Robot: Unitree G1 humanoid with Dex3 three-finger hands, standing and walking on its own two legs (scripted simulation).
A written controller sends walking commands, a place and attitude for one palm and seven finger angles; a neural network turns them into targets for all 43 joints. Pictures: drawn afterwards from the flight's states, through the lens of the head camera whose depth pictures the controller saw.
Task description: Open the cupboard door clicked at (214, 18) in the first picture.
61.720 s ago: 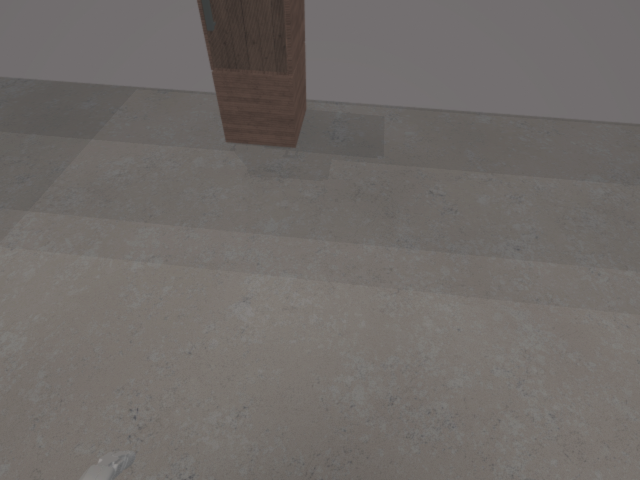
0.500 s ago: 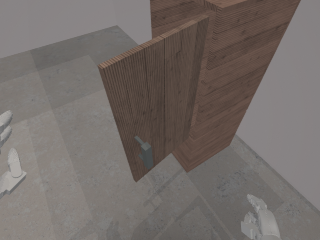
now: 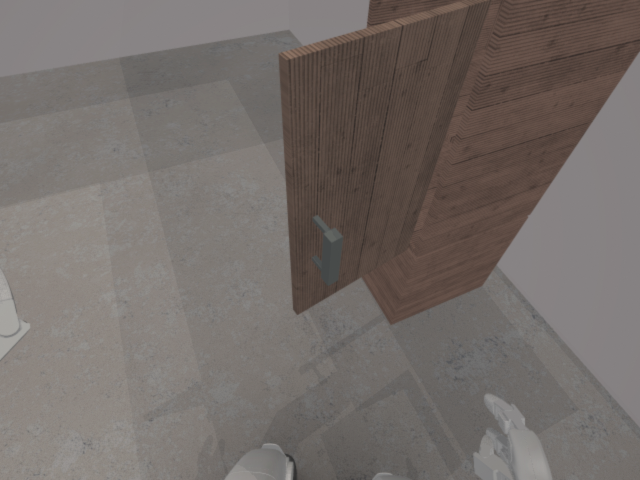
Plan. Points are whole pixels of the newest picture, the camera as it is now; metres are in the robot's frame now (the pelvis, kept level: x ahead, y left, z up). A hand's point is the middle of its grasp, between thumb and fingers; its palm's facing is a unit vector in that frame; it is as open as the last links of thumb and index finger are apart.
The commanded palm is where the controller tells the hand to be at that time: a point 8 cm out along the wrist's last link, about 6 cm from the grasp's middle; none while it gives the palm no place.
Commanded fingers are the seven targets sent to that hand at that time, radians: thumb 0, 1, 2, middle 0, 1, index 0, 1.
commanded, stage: step back with the hand held close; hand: left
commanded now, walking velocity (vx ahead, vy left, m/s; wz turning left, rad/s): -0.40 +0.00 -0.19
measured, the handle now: (324, 250) +0.49 +0.03 -0.08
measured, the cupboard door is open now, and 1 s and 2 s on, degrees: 100 100 100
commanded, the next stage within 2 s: stop stepping back and stand still in 0.28 s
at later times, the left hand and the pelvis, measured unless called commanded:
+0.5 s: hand (18, 453) +0.11 +0.22 +0.18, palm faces +0.29 -0.83 -0.48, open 7.4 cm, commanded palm +0.05 +0.27 +0.20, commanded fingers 0.00 0.90 0.90 -0.20 -0.30 -0.20 -0.30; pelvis -0.14 -0.01 -0.01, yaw -9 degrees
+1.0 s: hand out of the picture +0.06 +0.21 +0.18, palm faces +0.31 -0.83 -0.46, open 7.4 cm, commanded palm +0.01 +0.26 +0.20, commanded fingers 0.00 0.90 0.90 -0.20 -0.30 -0.20 -0.30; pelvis -0.17 -0.02 +0.02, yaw -9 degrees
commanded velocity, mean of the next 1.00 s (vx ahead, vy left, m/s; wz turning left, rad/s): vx -0.02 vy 0.05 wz -0.06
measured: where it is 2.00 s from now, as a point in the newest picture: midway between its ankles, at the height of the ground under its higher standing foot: outside the picture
